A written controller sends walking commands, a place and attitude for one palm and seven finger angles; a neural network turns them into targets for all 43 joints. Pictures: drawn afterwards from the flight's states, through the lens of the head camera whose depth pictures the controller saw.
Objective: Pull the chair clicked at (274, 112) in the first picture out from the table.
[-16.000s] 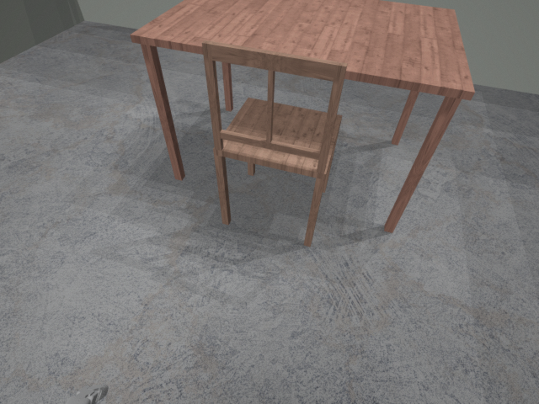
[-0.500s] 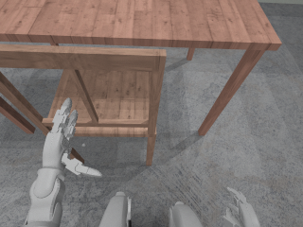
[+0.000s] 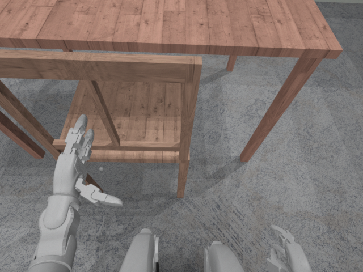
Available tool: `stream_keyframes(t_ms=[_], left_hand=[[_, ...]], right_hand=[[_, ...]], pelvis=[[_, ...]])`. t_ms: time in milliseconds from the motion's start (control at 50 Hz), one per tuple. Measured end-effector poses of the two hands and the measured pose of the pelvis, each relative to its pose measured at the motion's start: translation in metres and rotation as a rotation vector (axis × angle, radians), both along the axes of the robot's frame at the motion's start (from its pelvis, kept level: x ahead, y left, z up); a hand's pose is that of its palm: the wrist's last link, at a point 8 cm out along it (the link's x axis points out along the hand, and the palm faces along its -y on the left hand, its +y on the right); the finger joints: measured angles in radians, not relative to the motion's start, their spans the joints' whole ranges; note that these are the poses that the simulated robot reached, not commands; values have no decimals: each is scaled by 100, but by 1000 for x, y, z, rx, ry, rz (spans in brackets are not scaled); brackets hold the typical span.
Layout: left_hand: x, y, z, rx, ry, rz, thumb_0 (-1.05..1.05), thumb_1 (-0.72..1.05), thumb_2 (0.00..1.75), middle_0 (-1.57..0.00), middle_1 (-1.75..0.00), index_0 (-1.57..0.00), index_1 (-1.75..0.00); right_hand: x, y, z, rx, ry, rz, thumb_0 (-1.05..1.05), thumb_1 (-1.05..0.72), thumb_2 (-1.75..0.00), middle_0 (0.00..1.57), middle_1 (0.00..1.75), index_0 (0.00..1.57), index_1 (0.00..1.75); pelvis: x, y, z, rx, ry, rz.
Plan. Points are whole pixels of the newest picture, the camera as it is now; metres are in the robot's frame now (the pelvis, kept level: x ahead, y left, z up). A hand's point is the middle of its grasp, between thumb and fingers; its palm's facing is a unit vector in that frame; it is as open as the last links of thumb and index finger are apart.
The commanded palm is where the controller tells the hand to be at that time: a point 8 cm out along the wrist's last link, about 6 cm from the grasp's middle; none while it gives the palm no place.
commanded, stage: aim the fingers beside a spindle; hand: left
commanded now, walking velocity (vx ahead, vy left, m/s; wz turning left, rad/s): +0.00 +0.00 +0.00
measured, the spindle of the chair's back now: (105, 117) +0.46 +0.20 +0.02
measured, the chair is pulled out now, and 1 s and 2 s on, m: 0.00 0.00 0.00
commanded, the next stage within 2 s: none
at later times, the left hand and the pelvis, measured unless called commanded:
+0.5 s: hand (109, 174) +0.31 +0.16 +0.03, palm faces -0.02 -1.00 -0.03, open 16.9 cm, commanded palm +0.30 +0.22 +0.03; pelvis +0.00 +0.00 +0.00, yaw +0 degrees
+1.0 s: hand (108, 169) +0.32 +0.17 +0.02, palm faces +0.01 -1.00 -0.03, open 16.9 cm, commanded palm +0.30 +0.22 +0.03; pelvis +0.00 +0.00 +0.00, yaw +0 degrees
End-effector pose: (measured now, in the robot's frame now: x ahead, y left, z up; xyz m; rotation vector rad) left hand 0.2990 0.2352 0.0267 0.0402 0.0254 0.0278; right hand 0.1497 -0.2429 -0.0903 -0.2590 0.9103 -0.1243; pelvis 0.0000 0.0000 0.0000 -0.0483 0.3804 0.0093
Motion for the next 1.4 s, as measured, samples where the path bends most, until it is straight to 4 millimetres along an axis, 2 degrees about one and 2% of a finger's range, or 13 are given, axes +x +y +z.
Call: stream_keyframes(t_ms=[80, 180, 240, 320, 400, 520, 640, 720, 860, 1040, 1200, 1340, 1400], left_hand=[[3, -5, -11, -25, 26, -17, -1, -50, 30, -6, -8, -6, -8], [0, -15, 9, -11, -48, -43, -1, -50, 30, -6, -8, -6, -8], [1, -11, 16, 13, -64, -27, -1, -50, 30, -6, -8, -6, -8], [2, 0, 4, 10, -2, 12, -1, -50, 30, -6, -8, -6, -8], [-6, -4, -7, -17, 38, -1, -1, -50, 30, -6, -8, -6, -8], [-10, -22, 11, -3, -59, -47, -1, -50, 30, -6, -8, -6, -8], [5, -10, 4, 13, -29, -1, -1, -50, 30, -7, -8, -6, -8], [0, -2, -5, -1, 27, 12, -1, -50, 30, -6, -8, -6, -8], [-14, -14, 16, 3, -54, -29, -1, -50, 30, -6, -8, -6, -8], [4, -12, -10, -11, 15, -13, -1, -50, 30, -6, -8, -6, -8], [-6, -1, 21, 25, -60, 2, -1, -50, 30, -6, -8, -6, -8], [-8, -8, -8, -30, 39, -21, -1, -50, 30, -6, -8, -5, -8], [-10, -19, -9, -35, 25, -46, -1, -50, 30, -6, -8, -5, -8]], right_hand=[[-1, -3, -1, -15, 2, -8, 1, -91, -89, 20, 30, 20, 30], [-2, -2, 2, -14, 1, -18, 1, -91, -89, 20, 30, 20, 30], [-2, 0, 3, -3, 5, -16, 1, -91, -89, 20, 30, 20, 30], [-2, 1, 2, 8, 10, -10, 1, -91, -89, 20, 30, 20, 30], [-2, 0, 1, 5, 9, -11, 1, -91, -89, 20, 30, 20, 30], [1, 0, 2, -5, -1, -2, 1, -91, -89, 20, 30, 20, 30], [3, 0, -1, 6, 1, 1, 1, -91, -89, 20, 30, 20, 30], [1, -1, 0, 10, 2, -13, 1, -91, -89, 20, 30, 20, 30], [-1, -3, 3, 0, 0, -8, 1, -91, -89, 20, 30, 20, 30], [-2, -7, -3, -12, 7, -16, 1, -91, -89, 20, 30, 20, 30], [-3, -2, 3, 7, 10, -21, 1, -91, -89, 20, 30, 20, 30], [0, -2, 1, -2, 3, -9, 1, -91, -89, 20, 30, 20, 30], [1, -3, 2, -13, -7, -14, 1, -91, -89, 20, 30, 20, 30]], pelvis=[[-1, 0, -3, -3, 6, 0], [1, 2, 1, -2, 0, -5], [2, 2, 3, 1, -3, -6], [2, 1, 2, 2, 0, -4], [1, 1, 1, 0, 2, -3], [1, 1, 1, -1, -6, 0], [-1, -2, -2, 3, 0, -2], [-1, -3, -1, 3, 1, -6], [1, -2, 3, 0, -11, 0], [-3, -3, -4, 1, 6, -4], [3, -2, 4, 1, -7, -5], [1, 0, 1, -2, 0, 2], [1, 1, -1, -3, 0, 0]])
